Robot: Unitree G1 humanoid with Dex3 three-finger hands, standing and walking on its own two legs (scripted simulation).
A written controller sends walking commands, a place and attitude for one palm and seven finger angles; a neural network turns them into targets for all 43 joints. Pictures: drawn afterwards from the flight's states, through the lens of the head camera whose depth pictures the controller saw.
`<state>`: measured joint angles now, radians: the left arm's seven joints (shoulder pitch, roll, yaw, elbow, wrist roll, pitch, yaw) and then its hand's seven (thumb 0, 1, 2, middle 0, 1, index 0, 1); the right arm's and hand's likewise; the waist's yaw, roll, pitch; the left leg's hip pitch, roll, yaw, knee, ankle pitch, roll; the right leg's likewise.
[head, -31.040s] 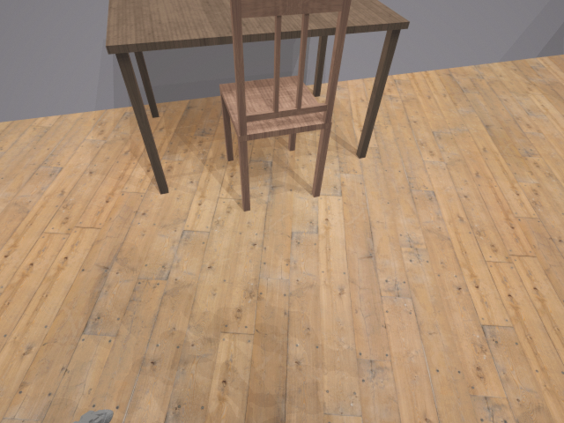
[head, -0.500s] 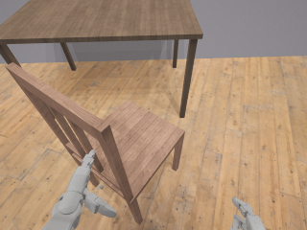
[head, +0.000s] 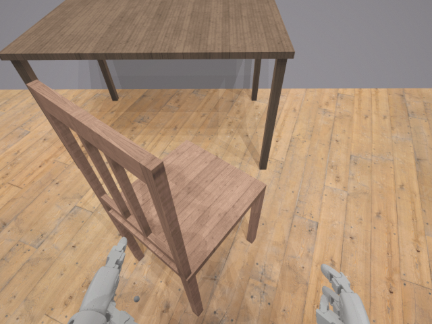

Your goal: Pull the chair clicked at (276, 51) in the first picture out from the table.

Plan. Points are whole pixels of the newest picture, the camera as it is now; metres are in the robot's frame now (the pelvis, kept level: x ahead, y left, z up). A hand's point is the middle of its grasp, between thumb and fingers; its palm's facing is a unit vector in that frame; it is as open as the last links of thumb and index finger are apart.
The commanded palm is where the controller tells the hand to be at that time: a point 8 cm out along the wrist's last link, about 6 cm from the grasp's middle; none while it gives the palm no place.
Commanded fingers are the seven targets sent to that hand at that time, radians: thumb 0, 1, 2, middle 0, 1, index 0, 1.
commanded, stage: draw the fingers out of the gap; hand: left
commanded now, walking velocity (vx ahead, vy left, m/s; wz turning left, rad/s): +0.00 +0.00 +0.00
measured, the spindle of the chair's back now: (108, 180) +0.46 +0.29 -0.04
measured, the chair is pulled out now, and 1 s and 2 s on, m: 0.49 0.49 0.49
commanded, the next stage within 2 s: draw the hand back to the body in 0.04 s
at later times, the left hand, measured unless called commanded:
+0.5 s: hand (116, 287) +0.18 +0.16 +0.07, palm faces -0.04 -0.99 -0.10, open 17.5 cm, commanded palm +0.13 +0.22 +0.07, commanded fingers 0.00 -0.55 0.20 0.00 0.00 0.00 0.00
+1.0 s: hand (55, 262) +0.19 +0.22 +0.13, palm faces +0.32 -0.85 -0.41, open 14.5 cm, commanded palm +0.14 +0.27 +0.16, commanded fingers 0.00 0.28 0.60 -0.12 -0.17 -0.12 -0.17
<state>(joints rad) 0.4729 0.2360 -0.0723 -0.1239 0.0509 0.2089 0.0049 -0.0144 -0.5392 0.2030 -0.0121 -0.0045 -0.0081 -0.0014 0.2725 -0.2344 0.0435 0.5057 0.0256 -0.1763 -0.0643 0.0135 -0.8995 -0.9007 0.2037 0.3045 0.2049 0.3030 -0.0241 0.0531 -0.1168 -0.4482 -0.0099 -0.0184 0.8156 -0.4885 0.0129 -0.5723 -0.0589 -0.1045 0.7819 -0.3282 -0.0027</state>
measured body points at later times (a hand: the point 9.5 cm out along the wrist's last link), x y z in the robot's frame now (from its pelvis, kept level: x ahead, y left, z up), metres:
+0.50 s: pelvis -0.02 +0.00 -0.02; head +0.00 -0.01 +0.43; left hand +0.17 +0.21 +0.08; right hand +0.16 -0.23 -0.09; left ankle -0.05 +0.11 -0.70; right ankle +0.04 -0.12 -0.70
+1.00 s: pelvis +0.01 +0.00 +0.02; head +0.00 -0.02 +0.47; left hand +0.16 +0.27 +0.15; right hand +0.18 -0.22 -0.06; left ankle -0.05 +0.11 -0.70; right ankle +0.04 -0.12 -0.70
